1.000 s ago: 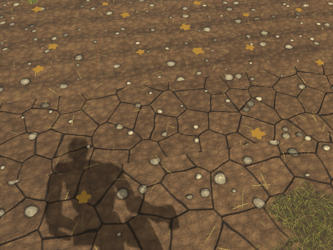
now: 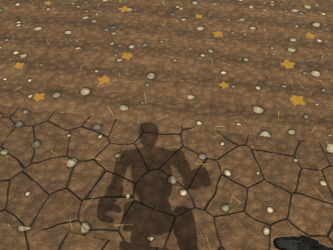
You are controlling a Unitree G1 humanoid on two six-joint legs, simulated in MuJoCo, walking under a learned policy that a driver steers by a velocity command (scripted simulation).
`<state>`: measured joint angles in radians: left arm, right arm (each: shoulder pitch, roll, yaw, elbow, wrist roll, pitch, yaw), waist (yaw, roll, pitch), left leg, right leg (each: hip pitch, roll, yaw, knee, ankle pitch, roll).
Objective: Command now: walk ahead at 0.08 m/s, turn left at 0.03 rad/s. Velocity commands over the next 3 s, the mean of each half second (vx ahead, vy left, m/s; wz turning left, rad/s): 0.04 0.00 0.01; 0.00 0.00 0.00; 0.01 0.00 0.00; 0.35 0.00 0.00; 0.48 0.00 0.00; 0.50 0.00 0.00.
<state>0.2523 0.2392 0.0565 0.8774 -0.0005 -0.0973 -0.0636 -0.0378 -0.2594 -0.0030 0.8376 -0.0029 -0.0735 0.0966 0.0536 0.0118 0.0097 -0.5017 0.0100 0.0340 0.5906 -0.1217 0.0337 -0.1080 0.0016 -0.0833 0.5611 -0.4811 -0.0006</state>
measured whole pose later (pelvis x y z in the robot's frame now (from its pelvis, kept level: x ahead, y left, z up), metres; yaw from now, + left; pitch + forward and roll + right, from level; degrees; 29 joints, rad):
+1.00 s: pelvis +0.01 -0.01 +0.00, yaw -1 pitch -1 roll +1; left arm 0.37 0.19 0.07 1.05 0.01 -0.08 -0.10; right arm 0.03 -0.23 -0.04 1.10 -0.01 -0.07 0.05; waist 0.00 -0.01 0.05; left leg -0.43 0.00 0.06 0.59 -0.15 0.02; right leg -0.06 -0.03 -0.06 0.59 -0.52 -0.01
